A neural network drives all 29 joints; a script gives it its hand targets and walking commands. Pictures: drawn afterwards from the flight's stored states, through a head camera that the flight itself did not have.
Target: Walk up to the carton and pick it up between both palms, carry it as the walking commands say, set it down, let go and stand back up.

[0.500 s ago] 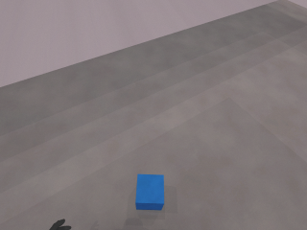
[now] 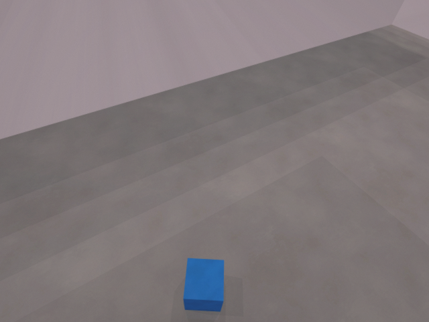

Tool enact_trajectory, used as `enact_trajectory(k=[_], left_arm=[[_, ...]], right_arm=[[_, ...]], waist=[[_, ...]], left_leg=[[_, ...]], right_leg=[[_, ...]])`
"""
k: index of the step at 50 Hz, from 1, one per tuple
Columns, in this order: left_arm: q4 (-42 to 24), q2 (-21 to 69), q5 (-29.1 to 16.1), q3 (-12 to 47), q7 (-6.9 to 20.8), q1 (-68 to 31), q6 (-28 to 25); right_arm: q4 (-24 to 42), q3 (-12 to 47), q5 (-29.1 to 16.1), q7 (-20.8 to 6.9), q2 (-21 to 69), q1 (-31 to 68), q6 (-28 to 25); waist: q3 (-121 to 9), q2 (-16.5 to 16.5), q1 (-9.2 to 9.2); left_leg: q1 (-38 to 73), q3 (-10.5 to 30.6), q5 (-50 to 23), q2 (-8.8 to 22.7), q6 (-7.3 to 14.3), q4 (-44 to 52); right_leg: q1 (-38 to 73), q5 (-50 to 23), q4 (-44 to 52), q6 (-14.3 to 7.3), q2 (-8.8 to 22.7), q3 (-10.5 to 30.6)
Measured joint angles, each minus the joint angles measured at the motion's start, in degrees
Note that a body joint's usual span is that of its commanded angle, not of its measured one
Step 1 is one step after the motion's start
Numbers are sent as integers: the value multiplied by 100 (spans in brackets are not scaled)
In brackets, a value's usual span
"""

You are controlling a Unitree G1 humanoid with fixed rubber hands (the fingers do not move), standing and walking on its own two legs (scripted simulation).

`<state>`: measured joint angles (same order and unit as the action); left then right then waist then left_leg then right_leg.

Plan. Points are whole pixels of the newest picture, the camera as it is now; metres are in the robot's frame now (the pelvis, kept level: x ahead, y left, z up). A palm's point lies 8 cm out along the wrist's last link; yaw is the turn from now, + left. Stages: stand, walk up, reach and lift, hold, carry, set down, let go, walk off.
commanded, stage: stand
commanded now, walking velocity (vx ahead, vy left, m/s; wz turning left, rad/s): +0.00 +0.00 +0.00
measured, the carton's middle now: (204, 285) +0.39 +0.01 -0.69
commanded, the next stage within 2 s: reach and lift in 0.14 s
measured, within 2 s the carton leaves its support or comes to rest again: neither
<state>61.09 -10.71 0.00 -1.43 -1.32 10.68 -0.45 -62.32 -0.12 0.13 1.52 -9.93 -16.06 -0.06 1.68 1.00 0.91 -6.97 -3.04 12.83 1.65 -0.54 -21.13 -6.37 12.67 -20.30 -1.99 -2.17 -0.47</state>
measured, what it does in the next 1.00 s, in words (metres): lowers itself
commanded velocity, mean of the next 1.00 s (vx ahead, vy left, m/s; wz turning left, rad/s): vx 0.00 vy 0.00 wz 0.00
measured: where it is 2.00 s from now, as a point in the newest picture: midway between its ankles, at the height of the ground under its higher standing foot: outside the picture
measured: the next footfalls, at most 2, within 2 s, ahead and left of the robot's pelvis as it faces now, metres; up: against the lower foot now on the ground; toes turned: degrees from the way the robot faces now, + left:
none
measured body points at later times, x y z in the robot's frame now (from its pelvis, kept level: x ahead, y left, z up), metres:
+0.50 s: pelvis -0.02 +0.01 -0.03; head +0.05 +0.01 +0.41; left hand +0.14 +0.23 -0.15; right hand +0.14 -0.21 -0.15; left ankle -0.02 +0.12 -0.75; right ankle -0.02 -0.10 -0.75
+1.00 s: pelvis -0.09 +0.01 -0.08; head +0.08 +0.02 +0.33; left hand +0.23 +0.20 -0.20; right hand +0.23 -0.18 -0.20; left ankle -0.02 +0.12 -0.75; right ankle -0.02 -0.10 -0.75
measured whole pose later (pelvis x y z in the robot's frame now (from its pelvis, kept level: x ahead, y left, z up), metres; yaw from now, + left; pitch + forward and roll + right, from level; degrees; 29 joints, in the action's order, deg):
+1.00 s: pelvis -0.09 +0.01 -0.08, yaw +1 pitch +19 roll +0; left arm 34.9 -6.5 1.4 -6.9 -2.4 -22.2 19.3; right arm -35.8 -8.5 1.1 2.3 -6.0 21.8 19.2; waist 2.6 0.2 0.6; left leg -56.9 -0.8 20.4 0.0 0.9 -58.6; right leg -56.2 20.9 -58.4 -0.9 -0.8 -1.2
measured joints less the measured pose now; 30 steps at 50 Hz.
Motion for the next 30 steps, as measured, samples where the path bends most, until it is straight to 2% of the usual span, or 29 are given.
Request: enact_trajectory(k=[7, 8, 11, 13, 16, 19, 23, 30], left_arm=[[272, -42, 17, -11, -17, 241, 5], [73, -56, -109, 26, 11, 326, 80], [-1271, -202, -380, 181, 90, 112, 800], [-1776, -343, -499, 256, 139, -379, 1463], [-2299, -410, -518, 265, 151, -991, 2434], [-2704, -242, -378, 166, 147, -1131, 2925], [-2969, 81, -119, 74, 155, -802, 2873], [-3148, 403, 97, -23, 108, -694, 2093]], right_arm=[[-128, -4, 3, 31, 30, 72, -10], [79, 73, -115, 21, 10, 17, 66], [1386, 139, -386, 65, -107, 354, 746], [1987, 124, -375, 41, -222, 911, 1407], [2456, 88, -319, -22, -335, 1588, 2361], [2740, -53, -161, -94, -269, 1696, 2807], [3004, -227, 105, -237, 13, 1327, 2739], [3189, -487, 288, -341, 232, 1190, 2000]], waist=[[24, -25, -45], [-168, -16, -73], [-250, -10, -90], [-193, -7, -46], [-191, -27, -22], [-281, -87, -15], [-402, -133, -13], [-465, -137, -5]], left_leg=[[15, 15, -33, -36, 23, 31], [-285, 24, 117, -59, 37, -178], [-1145, 79, 344, -70, 77, -1065], [-1458, 92, 446, -82, 75, -1404], [-1816, 98, 540, -116, 109, -1683], [-2074, 129, 561, -142, 122, -1762], [-2309, 140, 528, -151, 149, -1723], [-3374, 164, 698, -187, 152, -2449]], right_leg=[[5, -10, -4, 24, 35, -6], [-307, 87, -218, 20, 49, 5], [-1178, 381, -1146, 19, 65, -27], [-1496, 547, -1523, 24, 96, -62], [-1849, 631, -1803, 50, 138, -72], [-2082, 636, -1851, 79, 157, -84], [-2304, 577, -1773, 90, 148, -62], [-3375, 771, -2530, 116, 180, -56]])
